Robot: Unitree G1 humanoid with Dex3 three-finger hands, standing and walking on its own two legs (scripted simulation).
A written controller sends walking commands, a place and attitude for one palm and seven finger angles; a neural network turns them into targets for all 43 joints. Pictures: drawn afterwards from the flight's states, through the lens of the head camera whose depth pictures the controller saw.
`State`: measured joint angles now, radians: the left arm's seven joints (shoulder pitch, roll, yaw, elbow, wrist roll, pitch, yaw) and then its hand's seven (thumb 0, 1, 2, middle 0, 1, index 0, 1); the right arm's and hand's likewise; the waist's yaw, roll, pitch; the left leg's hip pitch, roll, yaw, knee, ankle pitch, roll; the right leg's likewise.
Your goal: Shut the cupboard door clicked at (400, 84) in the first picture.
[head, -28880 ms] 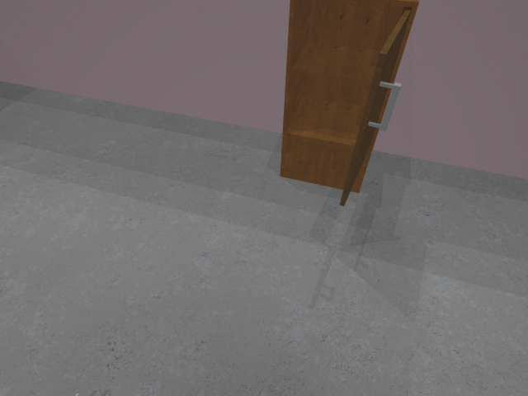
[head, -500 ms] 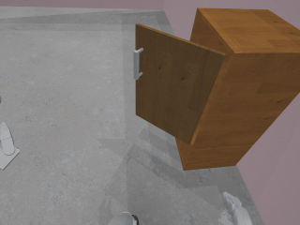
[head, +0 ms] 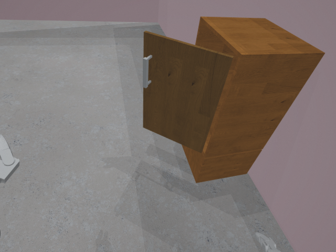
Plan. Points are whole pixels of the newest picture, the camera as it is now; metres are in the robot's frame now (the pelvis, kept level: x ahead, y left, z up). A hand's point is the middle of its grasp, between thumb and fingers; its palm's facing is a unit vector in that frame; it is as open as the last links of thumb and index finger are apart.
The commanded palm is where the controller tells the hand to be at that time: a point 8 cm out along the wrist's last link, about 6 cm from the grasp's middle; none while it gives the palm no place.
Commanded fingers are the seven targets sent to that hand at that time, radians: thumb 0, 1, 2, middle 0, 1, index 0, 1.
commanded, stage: stop stepping back and stand still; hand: left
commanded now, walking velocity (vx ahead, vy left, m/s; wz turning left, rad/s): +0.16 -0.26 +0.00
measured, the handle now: (147, 71) +0.90 +0.13 -0.02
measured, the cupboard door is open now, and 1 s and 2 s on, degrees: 49 49 49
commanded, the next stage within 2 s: let the arm hang, fingers relaxed in 1.06 s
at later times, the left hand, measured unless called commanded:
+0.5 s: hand (21, 174) +0.19 +0.26 +0.18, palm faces +0.44 -0.82 -0.36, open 7.4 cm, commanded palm +0.14 +0.30 +0.19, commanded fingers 0.00 0.90 0.90 -0.20 -0.30 -0.20 -0.30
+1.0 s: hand (41, 154) +0.24 +0.26 +0.17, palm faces +0.36 -0.81 -0.46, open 7.4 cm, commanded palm +0.18 +0.30 +0.19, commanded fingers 0.00 0.90 0.90 -0.20 -0.30 -0.20 -0.30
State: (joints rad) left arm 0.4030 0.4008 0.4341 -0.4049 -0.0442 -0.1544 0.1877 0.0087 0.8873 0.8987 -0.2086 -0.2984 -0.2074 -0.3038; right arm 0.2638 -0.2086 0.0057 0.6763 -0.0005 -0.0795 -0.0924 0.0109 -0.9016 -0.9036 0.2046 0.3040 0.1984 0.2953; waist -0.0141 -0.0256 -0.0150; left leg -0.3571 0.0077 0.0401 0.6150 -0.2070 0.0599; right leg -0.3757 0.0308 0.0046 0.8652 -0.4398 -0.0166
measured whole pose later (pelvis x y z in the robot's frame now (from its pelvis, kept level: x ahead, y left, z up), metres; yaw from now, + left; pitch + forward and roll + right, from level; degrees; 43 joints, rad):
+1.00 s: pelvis +0.02 +0.01 +0.01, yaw -4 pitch +1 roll +0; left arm 0.56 0.42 0.40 -0.47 -0.06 -0.16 0.16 0.01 0.89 0.90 -0.21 -0.30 -0.21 -0.30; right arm 0.21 -0.20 0.02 0.61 0.02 -0.04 -0.08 0.01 -0.90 -0.90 0.21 0.30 0.20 0.30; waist -0.01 0.00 -0.03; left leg -0.33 0.04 0.08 0.53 -0.22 0.01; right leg -0.11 0.03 -0.06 0.46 -0.37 -0.03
